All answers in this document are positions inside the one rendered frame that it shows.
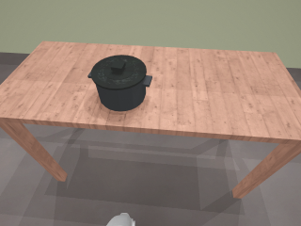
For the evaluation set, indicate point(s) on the pot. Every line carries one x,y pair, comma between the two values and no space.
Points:
124,99

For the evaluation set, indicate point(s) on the knob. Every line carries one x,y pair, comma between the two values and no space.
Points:
118,66

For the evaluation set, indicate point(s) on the table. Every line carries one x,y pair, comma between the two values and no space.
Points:
211,93

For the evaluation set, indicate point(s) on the left robot thigh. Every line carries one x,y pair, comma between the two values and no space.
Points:
121,220

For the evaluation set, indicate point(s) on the lid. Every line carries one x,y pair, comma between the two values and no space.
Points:
133,73

